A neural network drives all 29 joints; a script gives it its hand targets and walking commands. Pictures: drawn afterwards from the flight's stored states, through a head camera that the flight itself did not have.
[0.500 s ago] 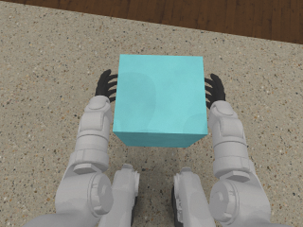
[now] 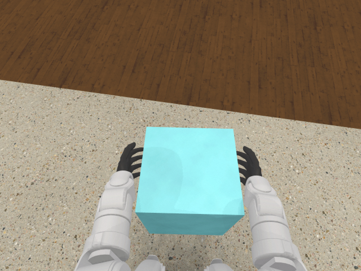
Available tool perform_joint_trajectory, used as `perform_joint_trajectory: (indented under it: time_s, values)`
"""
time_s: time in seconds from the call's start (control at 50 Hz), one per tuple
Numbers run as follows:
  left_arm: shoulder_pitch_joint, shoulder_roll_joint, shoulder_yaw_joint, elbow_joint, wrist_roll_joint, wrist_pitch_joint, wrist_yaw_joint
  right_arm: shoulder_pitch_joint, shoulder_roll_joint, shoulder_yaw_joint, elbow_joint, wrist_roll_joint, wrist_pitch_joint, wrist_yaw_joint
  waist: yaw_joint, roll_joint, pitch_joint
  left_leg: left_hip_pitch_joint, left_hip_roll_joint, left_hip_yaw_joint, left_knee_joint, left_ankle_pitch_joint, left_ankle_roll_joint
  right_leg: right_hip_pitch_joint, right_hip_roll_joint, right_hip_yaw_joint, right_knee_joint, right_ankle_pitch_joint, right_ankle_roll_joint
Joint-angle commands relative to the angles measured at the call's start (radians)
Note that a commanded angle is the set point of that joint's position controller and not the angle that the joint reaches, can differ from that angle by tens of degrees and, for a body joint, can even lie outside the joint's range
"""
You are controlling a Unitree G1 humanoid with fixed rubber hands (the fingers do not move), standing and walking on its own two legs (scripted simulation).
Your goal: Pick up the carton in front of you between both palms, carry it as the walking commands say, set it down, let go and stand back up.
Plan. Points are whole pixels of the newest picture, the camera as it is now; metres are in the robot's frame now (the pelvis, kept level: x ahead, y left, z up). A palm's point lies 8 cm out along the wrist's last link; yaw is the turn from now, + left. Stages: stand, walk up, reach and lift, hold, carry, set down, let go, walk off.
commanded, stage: reach and lift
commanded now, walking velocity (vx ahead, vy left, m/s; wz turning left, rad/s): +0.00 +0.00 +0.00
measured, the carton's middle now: (187, 185) +0.35 +0.00 -0.09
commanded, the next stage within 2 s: hold in 1.36 s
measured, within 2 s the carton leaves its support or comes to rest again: neither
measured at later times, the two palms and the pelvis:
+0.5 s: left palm (112, 168) +0.31 +0.15 +0.09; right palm (273, 173) +0.31 -0.15 +0.09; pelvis +0.01 +0.00 +0.06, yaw +0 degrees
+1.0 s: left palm (111, 161) +0.32 +0.15 +0.10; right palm (273, 167) +0.31 -0.15 +0.10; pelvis +0.02 +0.00 +0.07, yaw +0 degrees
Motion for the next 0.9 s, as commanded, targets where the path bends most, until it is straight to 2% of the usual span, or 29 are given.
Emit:
perform_joint_trajectory:
  time_s: [0.0,0.14,0.26,0.36,0.46,0.6,0.88]
  values:
    - [-0.469,-1.053,-0.606,0.021,-0.149,0.006,-0.252,-0.489,1.035,0.604,0.017,0.142,0.004,0.236,0.002,0.004,-0.466,0.425,-0.097,-0.020,-0.182,0.309,0.013,0.356,0.093,0.016,-0.197,0.307,-0.015]
    - [-0.360,-1.039,-0.651,-0.056,-0.159,0.069,-0.257,-0.377,1.019,0.644,-0.059,0.152,0.068,0.241,-0.005,0.007,-0.326,0.622,-0.083,-0.029,-0.342,0.394,0.012,0.555,0.074,0.017,-0.358,0.392,-0.013]
    - [-0.307,-1.014,-0.681,-0.142,-0.173,0.145,-0.262,-0.314,1.008,0.672,-0.137,0.170,0.145,0.250,-0.007,0.005,-0.191,0.745,-0.069,-0.028,-0.467,0.385,0.008,0.692,0.060,0.020,-0.485,0.395,-0.012]
    - [-0.293,-0.981,-0.615,-0.131,-0.142,0.203,-0.270,-0.304,0.974,0.608,-0.123,0.140,0.204,0.260,-0.005,0.003,-0.028,0.760,-0.060,-0.023,-0.544,0.250,0.013,0.716,0.049,0.019,-0.564,0.273,-0.017]
    - [-0.382,-0.978,-0.545,-0.093,-0.110,0.209,-0.286,-0.393,0.966,0.542,-0.088,0.107,0.208,0.276,-0.004,0.003,0.033,0.762,-0.054,-0.012,-0.558,0.140,0.022,0.694,0.044,0.010,-0.579,0.142,-0.027]
    - [-0.460,-1.004,-0.579,-0.121,-0.130,0.201,-0.290,-0.471,0.983,0.572,-0.117,0.121,0.198,0.281,-0.005,0.007,-0.055,0.801,-0.052,-0.011,-0.554,0.169,0.019,0.741,0.046,0.004,-0.572,0.174,-0.026]
    - [-0.341,-0.977,-0.606,-0.200,-0.138,0.231,-0.274,-0.355,0.944,0.594,-0.195,0.130,0.225,0.272,-0.007,0.008,-0.069,0.879,-0.060,-0.019,-0.592,0.327,0.007,0.812,0.056,0.006,-0.606,0.328,-0.017]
